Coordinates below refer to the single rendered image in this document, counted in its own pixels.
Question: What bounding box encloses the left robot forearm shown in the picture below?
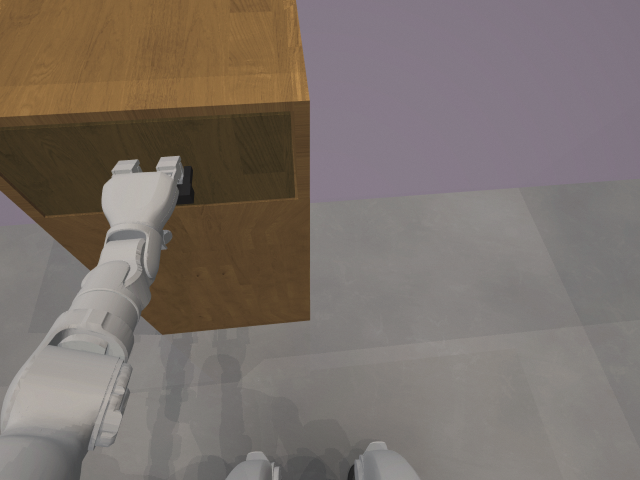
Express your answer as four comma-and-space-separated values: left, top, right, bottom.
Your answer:
0, 223, 162, 434

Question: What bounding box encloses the robot shin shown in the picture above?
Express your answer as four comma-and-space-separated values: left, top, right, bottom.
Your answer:
246, 451, 270, 462
363, 441, 388, 456

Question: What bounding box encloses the drawer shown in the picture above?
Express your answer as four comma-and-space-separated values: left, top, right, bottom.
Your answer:
0, 111, 295, 216

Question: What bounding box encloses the left robot hand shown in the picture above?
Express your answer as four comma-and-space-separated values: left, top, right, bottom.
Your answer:
101, 156, 184, 250

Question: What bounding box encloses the handle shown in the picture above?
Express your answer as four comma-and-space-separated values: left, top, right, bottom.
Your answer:
176, 166, 194, 205

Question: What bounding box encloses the left robot upper arm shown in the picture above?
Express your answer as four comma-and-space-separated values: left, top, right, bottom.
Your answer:
0, 345, 133, 480

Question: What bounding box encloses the cabinet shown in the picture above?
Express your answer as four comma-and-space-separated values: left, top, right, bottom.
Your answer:
0, 0, 310, 335

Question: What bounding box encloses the right robot shin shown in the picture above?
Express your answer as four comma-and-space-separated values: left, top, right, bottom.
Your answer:
363, 441, 388, 456

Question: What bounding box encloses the left robot shin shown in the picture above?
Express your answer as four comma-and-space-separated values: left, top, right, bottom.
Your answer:
246, 451, 270, 462

